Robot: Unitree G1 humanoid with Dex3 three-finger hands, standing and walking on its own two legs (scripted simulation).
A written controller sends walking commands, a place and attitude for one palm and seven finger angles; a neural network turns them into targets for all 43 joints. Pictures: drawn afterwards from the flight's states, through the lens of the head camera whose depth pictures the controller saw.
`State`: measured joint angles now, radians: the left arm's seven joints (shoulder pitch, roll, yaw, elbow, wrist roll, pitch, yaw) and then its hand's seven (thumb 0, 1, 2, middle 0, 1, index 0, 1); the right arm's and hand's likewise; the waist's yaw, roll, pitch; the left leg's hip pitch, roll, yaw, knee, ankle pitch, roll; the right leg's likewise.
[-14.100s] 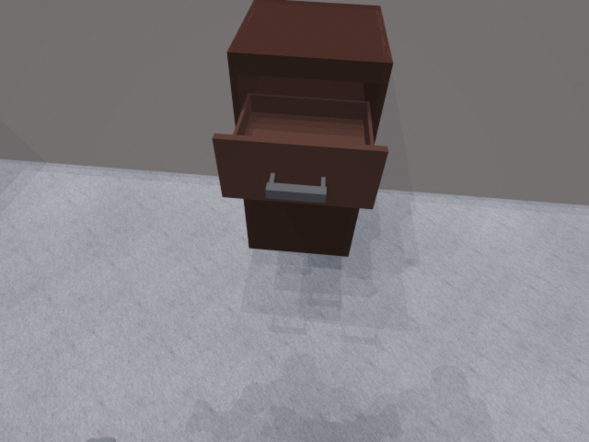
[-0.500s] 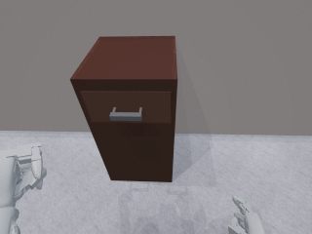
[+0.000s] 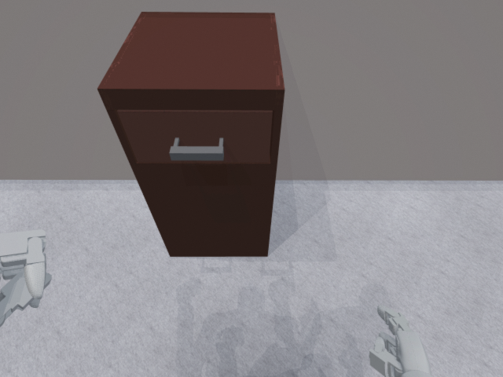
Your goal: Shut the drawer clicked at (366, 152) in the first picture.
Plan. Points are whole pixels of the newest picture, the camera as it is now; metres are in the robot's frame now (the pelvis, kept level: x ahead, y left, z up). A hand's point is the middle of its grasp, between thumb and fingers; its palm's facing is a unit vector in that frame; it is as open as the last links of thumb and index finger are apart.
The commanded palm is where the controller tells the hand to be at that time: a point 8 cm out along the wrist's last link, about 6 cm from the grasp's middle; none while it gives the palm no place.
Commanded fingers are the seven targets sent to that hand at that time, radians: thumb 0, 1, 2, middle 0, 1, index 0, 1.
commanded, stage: step back with the hand held close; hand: left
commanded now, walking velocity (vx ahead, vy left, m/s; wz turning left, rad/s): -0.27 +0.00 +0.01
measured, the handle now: (198, 147) +0.66 +0.19 -0.08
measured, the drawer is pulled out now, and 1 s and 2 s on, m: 0.00 0.00 0.00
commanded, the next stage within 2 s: stop stepping back and stand still in 0.64 s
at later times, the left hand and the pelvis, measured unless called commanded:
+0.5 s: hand out of the picture +0.14 +0.26 +0.16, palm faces +0.37 -0.78 -0.50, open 3.2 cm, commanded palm +0.07 +0.29 +0.18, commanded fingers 0.00 0.90 0.90 -1.40 -1.60 -1.40 -1.60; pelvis -0.05 +0.01 +0.00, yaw +3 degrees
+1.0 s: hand out of the picture +0.02 +0.23 +0.15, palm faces +0.35 -0.83 -0.43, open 3.2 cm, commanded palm -0.04 +0.27 +0.18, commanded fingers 0.00 0.90 0.90 -1.40 -1.60 -1.40 -1.60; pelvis -0.17 -0.01 +0.00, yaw +0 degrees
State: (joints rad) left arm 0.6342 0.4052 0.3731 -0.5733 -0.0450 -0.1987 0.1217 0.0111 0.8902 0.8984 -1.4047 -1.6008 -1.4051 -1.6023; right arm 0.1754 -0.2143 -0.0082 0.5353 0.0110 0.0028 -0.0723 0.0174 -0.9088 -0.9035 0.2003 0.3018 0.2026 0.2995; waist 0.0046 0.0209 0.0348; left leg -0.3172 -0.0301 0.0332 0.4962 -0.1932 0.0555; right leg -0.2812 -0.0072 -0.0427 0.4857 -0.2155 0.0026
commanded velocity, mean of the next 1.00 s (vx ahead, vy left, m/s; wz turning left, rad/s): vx -0.22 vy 0.01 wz -0.01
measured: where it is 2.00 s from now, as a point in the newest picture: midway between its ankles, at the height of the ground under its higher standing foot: outside the picture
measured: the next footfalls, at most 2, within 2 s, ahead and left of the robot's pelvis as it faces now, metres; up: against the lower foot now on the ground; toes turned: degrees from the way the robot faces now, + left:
right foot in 0.52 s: -0.17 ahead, -0.12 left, +0.00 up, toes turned +3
left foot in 1.14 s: -0.11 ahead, +0.09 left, +0.00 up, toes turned +1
